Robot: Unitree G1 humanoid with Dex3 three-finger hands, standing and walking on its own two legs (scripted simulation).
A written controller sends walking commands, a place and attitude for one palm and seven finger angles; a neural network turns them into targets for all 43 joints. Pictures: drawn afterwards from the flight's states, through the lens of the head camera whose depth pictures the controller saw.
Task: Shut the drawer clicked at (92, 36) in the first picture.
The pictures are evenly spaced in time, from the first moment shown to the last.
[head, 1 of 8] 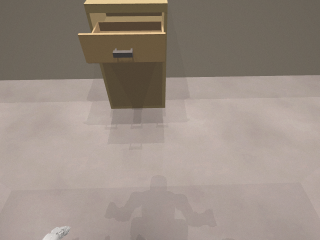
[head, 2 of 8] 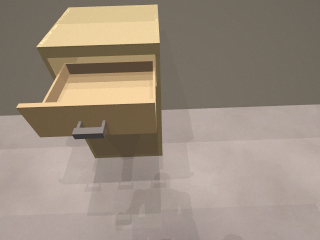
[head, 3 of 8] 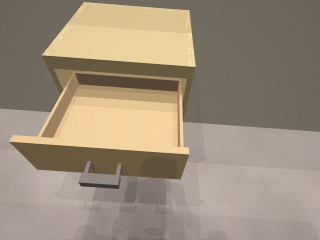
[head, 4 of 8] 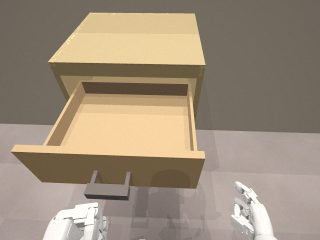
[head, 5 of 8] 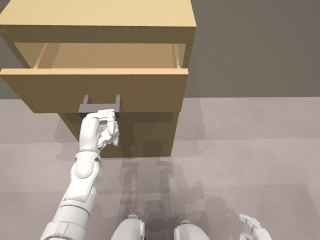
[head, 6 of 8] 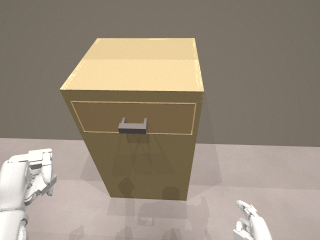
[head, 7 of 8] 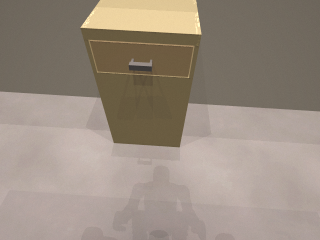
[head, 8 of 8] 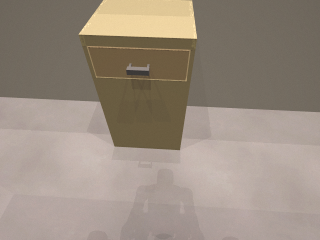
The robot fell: no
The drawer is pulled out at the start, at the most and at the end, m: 0.29 0.30 0.00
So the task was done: yes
